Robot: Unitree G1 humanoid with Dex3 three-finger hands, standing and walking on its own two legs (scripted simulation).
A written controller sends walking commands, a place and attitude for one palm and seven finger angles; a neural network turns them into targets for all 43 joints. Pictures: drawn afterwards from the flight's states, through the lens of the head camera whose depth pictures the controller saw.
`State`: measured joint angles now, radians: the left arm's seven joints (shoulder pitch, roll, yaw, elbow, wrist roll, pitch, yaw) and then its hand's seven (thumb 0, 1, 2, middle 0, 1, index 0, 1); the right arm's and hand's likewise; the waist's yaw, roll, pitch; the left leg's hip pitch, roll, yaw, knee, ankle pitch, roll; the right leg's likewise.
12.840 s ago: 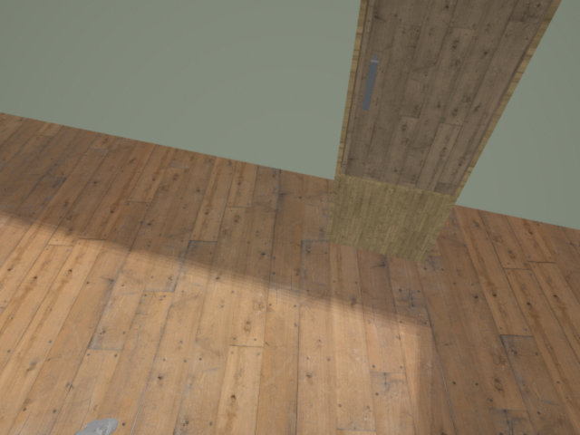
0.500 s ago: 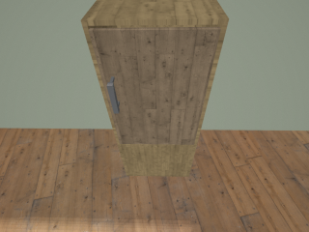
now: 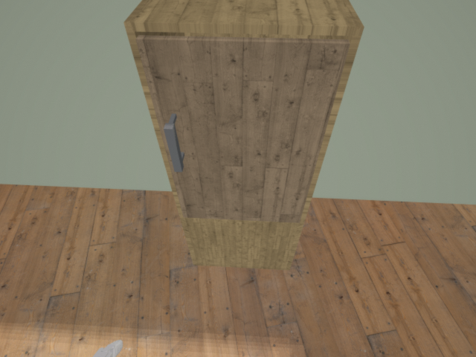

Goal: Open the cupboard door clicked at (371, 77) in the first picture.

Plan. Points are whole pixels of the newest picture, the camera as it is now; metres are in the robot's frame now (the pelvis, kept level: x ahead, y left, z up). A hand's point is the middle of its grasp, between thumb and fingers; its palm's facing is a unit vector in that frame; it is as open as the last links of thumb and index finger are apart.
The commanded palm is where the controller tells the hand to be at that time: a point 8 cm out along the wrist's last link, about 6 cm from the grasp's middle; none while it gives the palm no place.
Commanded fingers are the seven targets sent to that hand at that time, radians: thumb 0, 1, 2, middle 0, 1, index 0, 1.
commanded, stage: raise the hand with hooked fingers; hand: left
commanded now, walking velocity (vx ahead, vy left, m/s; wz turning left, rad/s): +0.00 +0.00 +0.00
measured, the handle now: (176, 143) +0.56 +0.19 +0.02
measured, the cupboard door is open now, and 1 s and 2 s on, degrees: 0 0 0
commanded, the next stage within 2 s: move the hooked fingers beside the handle in 2.00 s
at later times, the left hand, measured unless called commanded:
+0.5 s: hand (109, 341) +0.15 +0.22 -0.03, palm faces +0.08 -0.99 -0.06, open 9.7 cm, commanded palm +0.14 +0.27 -0.03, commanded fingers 0.00 0.18 0.59 -0.25 -0.76 -0.25 -0.76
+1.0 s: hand (99, 305) +0.20 +0.25 -0.02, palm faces -0.04 -1.00 -0.06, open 12.7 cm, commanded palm +0.18 +0.31 +0.00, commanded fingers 0.00 -0.41 0.34 -0.29 -1.14 -0.29 -1.14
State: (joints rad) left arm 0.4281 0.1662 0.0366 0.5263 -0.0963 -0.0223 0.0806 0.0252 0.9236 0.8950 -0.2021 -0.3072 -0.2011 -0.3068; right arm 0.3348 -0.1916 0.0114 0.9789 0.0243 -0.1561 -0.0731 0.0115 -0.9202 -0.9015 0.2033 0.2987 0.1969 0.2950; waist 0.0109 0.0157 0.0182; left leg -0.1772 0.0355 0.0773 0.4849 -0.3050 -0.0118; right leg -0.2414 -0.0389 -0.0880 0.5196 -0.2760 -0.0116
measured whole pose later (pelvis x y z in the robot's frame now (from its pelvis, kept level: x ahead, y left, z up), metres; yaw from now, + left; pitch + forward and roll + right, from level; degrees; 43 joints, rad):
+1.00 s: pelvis -0.04 +0.02 -0.06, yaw +1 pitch +12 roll -2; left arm 0.21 0.33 0.30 0.17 -0.32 -0.34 -0.42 0.00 -0.18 0.44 -0.27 -1.00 -0.27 -1.00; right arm 0.27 -0.29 0.01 0.57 0.04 -0.26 -0.08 0.01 -0.90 -0.90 0.20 0.30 0.20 0.30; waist -0.02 0.01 -0.09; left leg -0.76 0.04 0.01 1.05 -0.50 0.02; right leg -0.76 -0.06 -0.11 0.98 -0.42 0.00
